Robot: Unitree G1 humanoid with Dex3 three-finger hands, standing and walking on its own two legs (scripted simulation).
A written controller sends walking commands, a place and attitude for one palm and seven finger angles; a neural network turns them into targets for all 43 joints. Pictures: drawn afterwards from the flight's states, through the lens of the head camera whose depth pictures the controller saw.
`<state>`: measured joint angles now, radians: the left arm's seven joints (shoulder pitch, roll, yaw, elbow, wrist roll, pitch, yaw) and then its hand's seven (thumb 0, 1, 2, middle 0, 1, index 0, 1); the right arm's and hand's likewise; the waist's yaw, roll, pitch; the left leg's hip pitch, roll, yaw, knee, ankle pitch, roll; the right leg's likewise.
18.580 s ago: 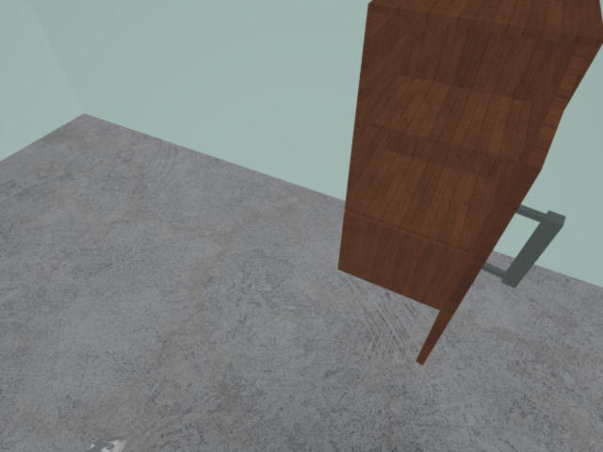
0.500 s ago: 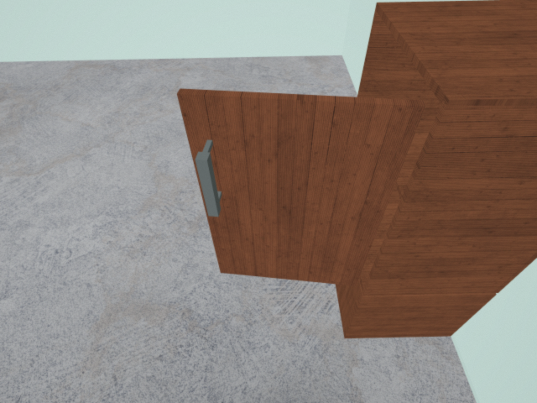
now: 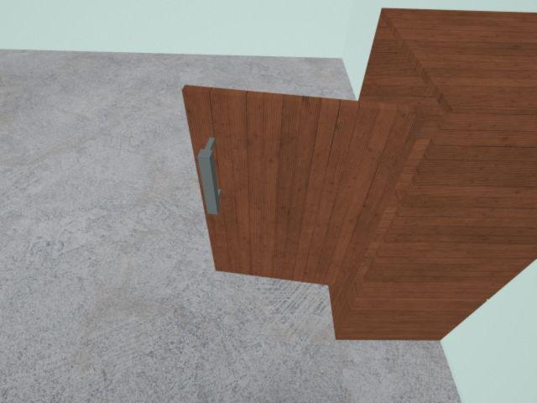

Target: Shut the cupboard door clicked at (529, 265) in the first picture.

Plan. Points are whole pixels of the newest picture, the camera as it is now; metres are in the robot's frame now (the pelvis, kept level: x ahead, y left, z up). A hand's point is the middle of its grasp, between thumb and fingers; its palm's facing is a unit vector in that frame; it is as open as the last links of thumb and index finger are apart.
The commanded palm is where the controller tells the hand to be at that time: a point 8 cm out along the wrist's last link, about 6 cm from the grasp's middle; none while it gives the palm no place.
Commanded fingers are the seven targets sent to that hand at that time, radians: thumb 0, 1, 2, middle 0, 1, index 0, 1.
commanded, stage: come to a stop and stand still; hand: left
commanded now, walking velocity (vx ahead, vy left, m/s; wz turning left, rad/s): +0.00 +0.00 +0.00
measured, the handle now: (212, 177) +0.51 +0.15 +0.03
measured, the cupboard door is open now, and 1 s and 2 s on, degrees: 82 82 82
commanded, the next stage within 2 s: look again from close up in 0.08 s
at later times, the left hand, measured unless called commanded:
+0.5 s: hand out of the picture -0.02 +0.15 -0.18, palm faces +0.04 -0.99 -0.16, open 7.4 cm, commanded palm none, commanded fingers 0.00 0.90 0.90 -0.20 -0.30 -0.20 -0.30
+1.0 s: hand out of the picture -0.03 +0.15 -0.18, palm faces +0.05 -0.99 -0.14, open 7.4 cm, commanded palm none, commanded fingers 0.00 0.90 0.90 -0.20 -0.30 -0.20 -0.30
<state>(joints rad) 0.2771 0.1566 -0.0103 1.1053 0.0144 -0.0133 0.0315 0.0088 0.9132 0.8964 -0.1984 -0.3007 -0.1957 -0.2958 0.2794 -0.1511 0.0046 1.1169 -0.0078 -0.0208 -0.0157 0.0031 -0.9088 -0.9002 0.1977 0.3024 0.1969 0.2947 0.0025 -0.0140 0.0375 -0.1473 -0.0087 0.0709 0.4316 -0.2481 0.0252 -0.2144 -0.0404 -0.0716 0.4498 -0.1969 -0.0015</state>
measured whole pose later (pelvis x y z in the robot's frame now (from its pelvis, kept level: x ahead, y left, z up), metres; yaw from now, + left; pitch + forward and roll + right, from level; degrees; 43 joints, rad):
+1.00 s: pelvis +0.00 +0.00 +0.00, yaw -2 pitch -1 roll +0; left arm 0.38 0.11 0.04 1.09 0.03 0.01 0.01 0.01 0.91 0.90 -0.20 -0.30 -0.19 -0.30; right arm 0.34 -0.10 -0.02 1.12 -0.02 0.00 -0.02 0.00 -0.91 -0.90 0.20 0.30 0.20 0.29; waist 0.02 -0.01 0.01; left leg -0.19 0.02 0.09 0.50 -0.30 0.03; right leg -0.26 -0.01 -0.04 0.52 -0.29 -0.03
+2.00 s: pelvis +0.02 +0.00 -0.01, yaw -3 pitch -3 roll -1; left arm 0.18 0.28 0.03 0.93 0.02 -0.01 0.01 0.01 0.91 0.90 -0.20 -0.30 -0.20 -0.30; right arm 0.13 -0.29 -0.05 0.95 -0.03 -0.01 0.00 0.00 -0.91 -0.90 0.20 0.30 0.20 0.29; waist 0.00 -0.01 0.02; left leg -0.23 0.00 0.03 0.53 -0.25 0.02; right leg -0.23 -0.01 -0.07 0.50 -0.22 -0.02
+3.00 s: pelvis +0.03 +0.03 +0.00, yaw -3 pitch -3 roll +0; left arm 0.23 0.29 0.08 0.94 0.01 0.03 0.00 0.01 0.91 0.90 -0.20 -0.30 -0.20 -0.30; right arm 0.13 -0.27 -0.01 1.06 0.00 -0.03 -0.01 0.00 -0.90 -0.90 0.20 0.30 0.20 0.30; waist 0.00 -0.03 0.05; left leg -0.16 -0.04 0.05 0.42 -0.21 0.06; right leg -0.18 -0.05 -0.04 0.41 -0.18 0.03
